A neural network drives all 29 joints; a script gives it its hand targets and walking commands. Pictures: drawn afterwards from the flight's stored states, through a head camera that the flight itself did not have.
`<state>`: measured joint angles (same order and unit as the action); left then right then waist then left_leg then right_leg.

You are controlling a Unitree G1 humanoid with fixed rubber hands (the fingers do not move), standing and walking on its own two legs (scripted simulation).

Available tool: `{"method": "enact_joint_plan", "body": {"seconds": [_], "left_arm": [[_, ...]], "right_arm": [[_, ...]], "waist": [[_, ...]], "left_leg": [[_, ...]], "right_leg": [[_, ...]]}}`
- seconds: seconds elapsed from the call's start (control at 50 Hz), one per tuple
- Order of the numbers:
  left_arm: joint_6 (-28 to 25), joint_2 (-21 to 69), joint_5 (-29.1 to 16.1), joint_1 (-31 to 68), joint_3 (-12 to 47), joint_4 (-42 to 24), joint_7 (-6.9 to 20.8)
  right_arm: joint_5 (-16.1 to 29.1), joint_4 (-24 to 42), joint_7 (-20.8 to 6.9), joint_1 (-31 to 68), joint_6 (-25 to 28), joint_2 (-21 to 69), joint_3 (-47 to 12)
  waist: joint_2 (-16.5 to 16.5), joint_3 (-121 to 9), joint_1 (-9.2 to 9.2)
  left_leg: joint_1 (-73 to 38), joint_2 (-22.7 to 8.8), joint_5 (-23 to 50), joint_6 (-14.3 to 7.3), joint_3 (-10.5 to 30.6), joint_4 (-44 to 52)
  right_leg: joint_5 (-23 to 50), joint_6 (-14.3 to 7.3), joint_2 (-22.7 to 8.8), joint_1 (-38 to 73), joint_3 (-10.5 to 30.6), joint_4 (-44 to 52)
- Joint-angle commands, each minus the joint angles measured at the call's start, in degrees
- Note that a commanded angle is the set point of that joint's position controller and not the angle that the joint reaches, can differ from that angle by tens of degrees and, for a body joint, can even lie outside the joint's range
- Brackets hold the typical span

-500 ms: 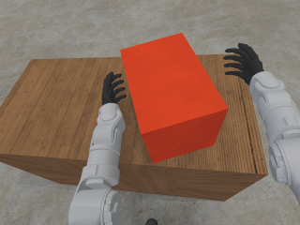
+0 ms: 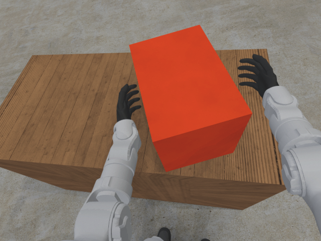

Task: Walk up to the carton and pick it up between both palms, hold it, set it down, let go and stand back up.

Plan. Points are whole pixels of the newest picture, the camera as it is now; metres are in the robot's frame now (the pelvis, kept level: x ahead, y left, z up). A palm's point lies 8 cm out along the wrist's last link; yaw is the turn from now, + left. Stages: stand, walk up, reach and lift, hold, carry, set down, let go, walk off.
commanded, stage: reach and lift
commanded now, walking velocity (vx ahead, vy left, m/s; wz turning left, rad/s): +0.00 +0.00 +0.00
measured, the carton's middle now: (182, 100) +0.48 +0.08 -0.02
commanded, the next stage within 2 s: none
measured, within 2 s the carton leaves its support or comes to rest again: neither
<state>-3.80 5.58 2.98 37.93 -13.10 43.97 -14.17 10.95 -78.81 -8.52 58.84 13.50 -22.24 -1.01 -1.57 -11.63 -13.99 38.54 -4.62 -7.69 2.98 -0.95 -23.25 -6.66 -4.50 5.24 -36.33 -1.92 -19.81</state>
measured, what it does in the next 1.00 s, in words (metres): stands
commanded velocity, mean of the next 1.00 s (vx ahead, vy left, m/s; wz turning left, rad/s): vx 0.00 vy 0.00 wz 0.00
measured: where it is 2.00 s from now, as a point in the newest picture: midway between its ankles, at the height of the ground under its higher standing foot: outside the picture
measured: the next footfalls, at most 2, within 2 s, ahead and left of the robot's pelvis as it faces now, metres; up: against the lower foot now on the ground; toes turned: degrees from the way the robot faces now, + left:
none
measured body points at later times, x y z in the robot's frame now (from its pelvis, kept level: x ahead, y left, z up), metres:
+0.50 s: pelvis +0.00 +0.00 +0.00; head +0.11 -0.02 +0.44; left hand +0.39 +0.21 +0.04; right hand +0.50 -0.09 +0.05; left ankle +0.01 +0.15 -0.73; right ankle +0.00 -0.07 -0.73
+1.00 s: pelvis +0.01 +0.00 +0.01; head +0.10 +0.00 +0.45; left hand +0.39 +0.20 +0.04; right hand +0.48 -0.09 +0.05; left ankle +0.01 +0.15 -0.73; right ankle +0.00 -0.07 -0.73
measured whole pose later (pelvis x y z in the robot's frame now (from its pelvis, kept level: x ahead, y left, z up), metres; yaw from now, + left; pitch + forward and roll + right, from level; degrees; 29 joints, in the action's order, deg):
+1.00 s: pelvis +0.01 +0.00 +0.01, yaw +1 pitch +18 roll +0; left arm -5.4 13.2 21.5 35.8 -30.8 38.5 -11.0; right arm -18.6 -72.2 -7.6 52.6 17.3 -6.8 26.9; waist 1.4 -7.9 -8.7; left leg 29.4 -4.0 -6.5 2.9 -1.3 -18.0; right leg -7.1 -4.8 4.7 -28.5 -1.7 -17.4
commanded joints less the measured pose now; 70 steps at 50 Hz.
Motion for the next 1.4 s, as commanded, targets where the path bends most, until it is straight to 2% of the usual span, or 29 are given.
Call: {"method": "enact_joint_plan", "body": {"seconds": [0.0, 0.16, 0.38, 0.48, 0.56, 0.62, 0.68, 0.8, 1.12, 1.38], "left_arm": [[-2.2, -1.2, 0.4, 19.8, 1.9, -8.3, 0.5], [-2.8, 1.4, 2.1, 20.7, 0.5, -8.0, 1.2], [-3.6, 8.3, 8.7, 23.2, -2.8, -8.5, 2.5], [-4.0, 14.6, 13.4, 23.8, -4.7, -7.6, 4.7], [-4.0, 22.7, 17.4, 23.5, -4.3, -5.5, 7.2], [-3.7, 25.7, 19.2, 22.4, -4.3, -4.1, 8.3], [-3.3, 26.3, 20.0, 21.6, -4.5, -3.7, 8.5], [-2.6, 27.5, 19.9, 20.9, -3.1, -4.7, 8.2], [-2.8, 29.2, 19.7, 19.9, -1.6, -4.9, 9.1], [-3.1, 29.6, 19.6, 20.6, -1.9, -4.2, 9.3]], "right_arm": [[0.0, 8.9, 0.3, 24.6, 2.3, -6.6, 0.9], [-3.5, 9.4, 1.1, 24.4, 2.2, -2.9, 3.5], [-14.6, 10.3, 2.3, 23.8, 2.8, 6.2, 12.5], [-22.2, 10.5, 0.8, 22.1, 3.6, 15.3, 17.4], [-29.2, 9.1, -1.2, 20.0, 4.7, 27.0, 19.8], [-31.8, 8.0, -2.2, 18.3, 5.5, 31.5, 21.0], [-32.4, 8.1, -2.7, 17.8, 5.8, 32.8, 21.3], [-32.3, 8.0, -3.0, 16.9, 5.8, 34.1, 21.3], [-31.9, 8.9, -2.6, 16.0, 6.9, 37.7, 19.5], [-32.4, 8.5, -2.4, 15.9, 7.2, 39.6, 19.3]], "waist": [[10.6, -37.7, 1.63], [11.4, -37.4, 2.28], [9.9, -36.4, 3.91], [9.3, -34.4, 4.32], [8.4, -31.5, 4.34], [7.7, -29.7, 4.14], [7.5, -28.0, 3.53], [6.7, -27.0, 3.68], [6.8, -26.0, 4.51], [7.0, -25.7, 4.83]], "left_leg": [[-12.5, 3.0, 20.4, -0.5, -3.7, -2.3], [-11.9, 3.2, 19.9, -0.9, -3.9, -1.7], [-14.7, 3.6, 20.8, -1.3, -4.5, 0.1], [-16.7, 3.8, 20.6, -1.8, -5.0, 1.4], [-17.5, 3.7, 19.9, -2.5, -5.6, 2.9], [-18.8, 3.5, 20.7, -2.8, -6.0, 3.1], [-19.4, 3.4, 21.1, -3.1, -6.3, 3.2], [-22.3, 3.1, 23.3, -3.1, -6.3, 2.3], [-19.7, 3.1, 23.0, -3.2, -5.8, 2.5], [-18.0, 3.0, 20.7, -3.5, -5.8, 3.3]], "right_leg": [[25.1, 4.3, -1.7, 28.1, 2.2, -4.1], [26.1, 4.7, -2.1, 28.9, 2.3, -4.0], [26.5, 4.8, -2.6, 29.6, 1.2, -2.6], [24.9, 4.7, -3.3, 29.6, 0.3, -1.4], [24.2, 4.5, -4.1, 30.1, -0.6, -0.9], [23.5, 3.9, -4.2, 29.7, -1.1, -0.7], [22.2, 3.6, -4.2, 29.5, -1.3, -0.6], [20.5, 3.1, -3.9, 27.2, -1.7, 0.2], [27.1, 4.0, -4.9, 31.1, -1.4, -1.4], [27.0, 4.2, -5.5, 32.3, -1.3, -1.7]]}}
